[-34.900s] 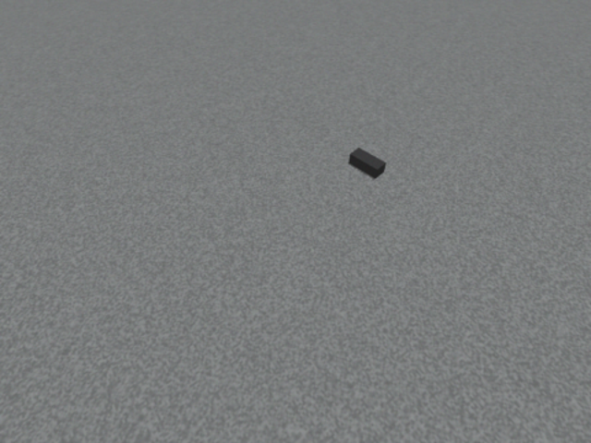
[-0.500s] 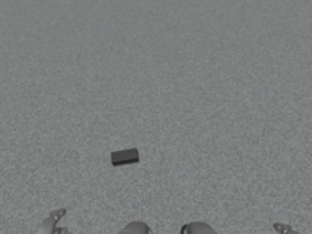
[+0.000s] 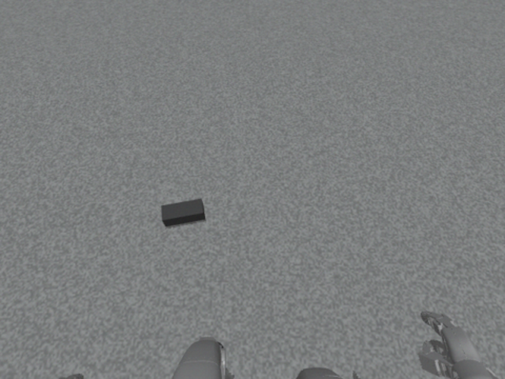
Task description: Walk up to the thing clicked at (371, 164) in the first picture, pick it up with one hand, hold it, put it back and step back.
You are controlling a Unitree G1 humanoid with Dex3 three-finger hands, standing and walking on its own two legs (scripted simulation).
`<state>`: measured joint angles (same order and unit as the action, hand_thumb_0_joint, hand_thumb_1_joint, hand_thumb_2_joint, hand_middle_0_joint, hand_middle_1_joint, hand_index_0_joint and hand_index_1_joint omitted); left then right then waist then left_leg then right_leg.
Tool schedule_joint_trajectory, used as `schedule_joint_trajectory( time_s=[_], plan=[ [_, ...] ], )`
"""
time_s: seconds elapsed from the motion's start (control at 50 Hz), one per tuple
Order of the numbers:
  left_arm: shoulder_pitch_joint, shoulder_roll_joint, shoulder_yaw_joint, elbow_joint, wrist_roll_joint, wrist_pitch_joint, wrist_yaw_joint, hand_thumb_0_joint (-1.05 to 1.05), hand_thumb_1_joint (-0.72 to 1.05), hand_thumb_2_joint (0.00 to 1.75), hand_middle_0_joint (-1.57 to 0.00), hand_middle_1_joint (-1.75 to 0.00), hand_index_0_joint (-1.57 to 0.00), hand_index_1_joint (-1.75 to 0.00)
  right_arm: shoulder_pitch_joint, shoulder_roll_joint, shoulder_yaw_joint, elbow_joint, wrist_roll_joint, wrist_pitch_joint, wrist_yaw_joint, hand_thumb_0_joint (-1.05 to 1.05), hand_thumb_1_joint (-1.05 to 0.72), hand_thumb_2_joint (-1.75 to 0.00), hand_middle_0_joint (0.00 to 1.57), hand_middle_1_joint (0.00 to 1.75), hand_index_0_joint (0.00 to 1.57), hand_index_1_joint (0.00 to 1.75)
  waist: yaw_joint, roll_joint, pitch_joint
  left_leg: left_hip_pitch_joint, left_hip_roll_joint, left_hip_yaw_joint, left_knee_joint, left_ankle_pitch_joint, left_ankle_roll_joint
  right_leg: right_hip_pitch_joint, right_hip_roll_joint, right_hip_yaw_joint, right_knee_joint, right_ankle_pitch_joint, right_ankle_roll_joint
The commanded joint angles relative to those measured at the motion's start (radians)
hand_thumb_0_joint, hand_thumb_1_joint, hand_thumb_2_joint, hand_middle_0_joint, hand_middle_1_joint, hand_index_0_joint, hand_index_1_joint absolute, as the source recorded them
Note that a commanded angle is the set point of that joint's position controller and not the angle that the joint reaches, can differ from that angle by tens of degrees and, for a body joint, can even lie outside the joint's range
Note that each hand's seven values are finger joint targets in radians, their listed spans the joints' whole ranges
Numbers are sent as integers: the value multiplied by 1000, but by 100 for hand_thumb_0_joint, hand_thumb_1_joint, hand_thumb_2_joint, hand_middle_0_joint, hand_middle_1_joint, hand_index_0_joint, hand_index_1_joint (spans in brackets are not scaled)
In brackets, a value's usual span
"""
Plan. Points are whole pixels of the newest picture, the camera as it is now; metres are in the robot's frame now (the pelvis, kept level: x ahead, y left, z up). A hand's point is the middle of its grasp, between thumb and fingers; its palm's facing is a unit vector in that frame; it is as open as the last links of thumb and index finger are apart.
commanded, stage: step back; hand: left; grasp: from above
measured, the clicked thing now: (183, 212) +0.75 +0.33 -0.72
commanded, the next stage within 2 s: stand in 1.78 s
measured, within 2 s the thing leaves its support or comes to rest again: neither
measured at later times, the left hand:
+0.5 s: hand out of the picture -0.07 +0.25 -0.14, palm faces +0.11 -0.93 -0.36, open 7.4 cm
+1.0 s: hand out of the picture -0.29 +0.22 -0.11, palm faces +0.09 -0.89 -0.44, open 7.4 cm
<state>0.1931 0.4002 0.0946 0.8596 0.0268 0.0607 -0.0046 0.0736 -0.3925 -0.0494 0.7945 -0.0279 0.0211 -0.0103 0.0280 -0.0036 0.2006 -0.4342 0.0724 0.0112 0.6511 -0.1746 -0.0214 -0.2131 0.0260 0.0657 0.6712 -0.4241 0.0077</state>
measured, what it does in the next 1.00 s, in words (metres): walks backwards: left foot, then right foot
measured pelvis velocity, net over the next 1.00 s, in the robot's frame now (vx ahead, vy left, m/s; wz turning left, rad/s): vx -0.30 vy -0.06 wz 0.08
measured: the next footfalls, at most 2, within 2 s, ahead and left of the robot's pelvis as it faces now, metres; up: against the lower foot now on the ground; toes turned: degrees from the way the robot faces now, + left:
left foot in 0.38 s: -0.13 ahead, +0.08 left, +0.00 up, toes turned +6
right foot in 0.74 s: -0.27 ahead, -0.19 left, +0.00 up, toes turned +3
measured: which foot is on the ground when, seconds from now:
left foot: down 0.00-0.02, up 0.04-0.36, down 0.38-0.78, up 0.80-1.00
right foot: down 0.00-0.40, up 0.42-0.72, down 0.74-1.00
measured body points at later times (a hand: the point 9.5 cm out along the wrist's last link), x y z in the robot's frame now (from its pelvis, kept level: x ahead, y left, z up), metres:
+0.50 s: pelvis -0.18 -0.03 +0.01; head -0.13 +0.00 +0.45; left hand -0.08 +0.29 -0.11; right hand -0.07 -0.33 -0.11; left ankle -0.17 +0.08 -0.71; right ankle -0.11 -0.14 -0.66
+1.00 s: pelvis -0.30 -0.06 +0.02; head -0.29 -0.09 +0.46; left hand -0.30 +0.27 -0.08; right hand -0.22 -0.38 -0.12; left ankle -0.31 +0.09 -0.68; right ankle -0.31 -0.19 -0.71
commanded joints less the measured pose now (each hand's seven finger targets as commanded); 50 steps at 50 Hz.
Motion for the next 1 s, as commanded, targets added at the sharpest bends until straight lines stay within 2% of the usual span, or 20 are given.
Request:
schedule_joint_trajectory(
  time_s=[0.0,0.02,0.04,0.12,0.26,0.32,0.36,0.4,0.42,0.5,0.58,0.64,0.7,0.74,0.76,0.78,0.8,0.86,0.92,0.98],
  plan=[
    [141,276,82,-48,25,-35,6,0,90,90,-20,-30,-20,-30,5,-170,-53,-86,22,12,-16,0,-90,-90,20,30,20,30,20,-135,-242,-130,-105,-119,136,-247,47,102,-248,353,-314,128,-126],
    [19,381,99,-98,27,-28,8,0,90,90,-20,-30,-20,-30,-24,-182,-66,-88,19,13,-39,0,-90,-90,20,30,20,30,52,-309,-176,-69,-159,-109,395,-446,9,-192,-442,511,-409,103,-300],
    [-62,361,95,-129,18,-34,13,0,90,90,-20,-30,-20,-30,-3,-228,-83,-66,21,13,-41,0,-90,-90,20,30,20,30,17,-290,-105,-5,-116,-175,519,-425,10,-344,-465,543,-446,69,-316],
    [-138,199,63,-141,15,-38,23,0,90,90,-20,-30,-20,-30,123,-168,-45,11,28,4,-31,0,-90,-90,20,30,20,30,-55,-157,-140,-49,-209,-166,565,-254,16,-130,-179,87,-253,422,-139],
    [17,190,54,-152,19,-27,44,0,90,90,-20,-30,-20,-30,97,-149,-36,-21,11,-17,-35,0,-90,-90,20,30,20,30,48,-207,-259,-68,-121,-66,162,-375,-5,250,-285,154,-131,727,-224],
    [-56,213,42,-172,2,-14,38,0,90,90,-20,-30,-20,-30,207,-165,-51,30,6,-13,-27,0,-90,-90,20,30,20,30,-12,-198,-293,136,-108,-15,-85,-218,27,121,-271,144,-88,608,-185],
    [-78,193,25,-186,-5,-5,31,0,90,90,-20,-30,-20,-30,245,-200,-68,49,1,-9,-23,0,-90,-90,20,30,20,30,-42,-80,-290,256,-45,-110,-235,-21,80,-29,-202,106,-29,371,-104],
    [-131,174,30,-202,-16,-8,39,0,90,90,-20,-30,-20,-30,143,-352,-89,5,-19,-3,-9,0,-90,-90,20,30,20,30,-55,235,-241,170,311,-506,-322,197,298,-243,32,-34,343,-203,-19],
    [-151,193,41,-190,-1,-5,47,0,90,90,-20,-30,-20,-30,93,-368,-97,-12,-22,-10,-13,0,-90,-90,20,30,20,30,-69,244,-201,24,370,-576,-353,187,363,-185,21,69,529,-241,-15],
    [-31,181,44,-107,-19,2,32,0,90,90,-20,-30,-20,-30,-6,-219,-53,-35,-21,-15,-23,0,-90,-90,20,30,20,30,25,86,-152,74,158,-230,-266,256,231,-244,85,116,662,-73,-21],
    [-18,148,27,-95,-6,-26,29,0,90,90,-20,-30,-20,-30,77,-194,-56,-15,-10,-7,-11,0,-90,-90,20,30,20,30,-29,159,-191,316,130,-208,-228,175,238,-276,39,48,370,-82,20],
    [-5,159,13,-68,-6,-55,21,0,90,90,-20,-30,-20,-30,92,-224,-71,-12,-15,1,0,0,-90,-90,20,30,20,30,-67,216,-258,364,143,-213,-253,-159,243,-181,-6,-31,52,-112,20],
    [127,161,19,27,1,-77,19,0,90,90,-20,-30,-20,-30,61,-265,-81,-15,-17,27,11,0,-90,-90,20,30,20,30,-20,211,-286,221,126,-184,-215,-303,202,47,15,-96,-278,23,-26],
    [166,226,49,59,26,-85,22,0,90,90,-20,-30,-20,-30,59,-188,-60,-21,-10,30,13,0,-90,-90,20,30,20,30,3,11,-235,-60,24,-105,-3,-382,101,168,-79,160,-324,-97,-93],
    [112,298,66,22,34,-87,25,0,90,90,-20,-30,-20,-30,29,-135,-45,-39,-7,21,12,0,-90,-90,20,30,20,30,24,-167,-171,-195,-111,-76,151,-376,26,47,-291,475,-442,-399,-160],
    [1,390,78,-11,38,-82,29,0,90,90,-20,-30,-20,-30,-43,-200,-71,-37,-15,20,-1,0,-90,-90,20,30,20,30,55,-222,-77,-78,-72,-185,301,-371,-3,-283,-459,612,-517,-571,-282],
    [-105,376,76,-36,32,-89,33,0,90,90,-20,-30,-20,-30,-14,-251,-92,-18,-9,21,4,0,-90,-90,20,30,20,30,-5,-200,-3,8,-29,-224,428,-301,-5,-425,-465,569,-522,-589,-281],
    [-115,223,43,-21,21,-104,32,0,90,90,-20,-30,-20,-30,99,-177,-62,55,15,1,14,0,-90,-90,20,30,20,30,-51,-87,-73,-40,-136,-166,365,-181,-2,-137,-220,156,-367,-31,-167],
    [5,241,51,5,25,-108,14,0,90,90,-20,-30,-20,-30,71,-182,-54,53,5,-17,24,0,-90,-90,20,30,20,30,24,-170,-98,-64,-103,-97,195,-234,-17,-13,-207,159,-384,-252,-153],
    [36,281,70,13,26,-99,7,0,90,90,-20,-30,-20,-30,49,-188,-57,48,-8,-41,31,0,-90,-90,20,30,20,30,56,-243,-76,-75,-66,-37,36,-332,-11,71,-278,195,-364,-201,-191]
  ],
)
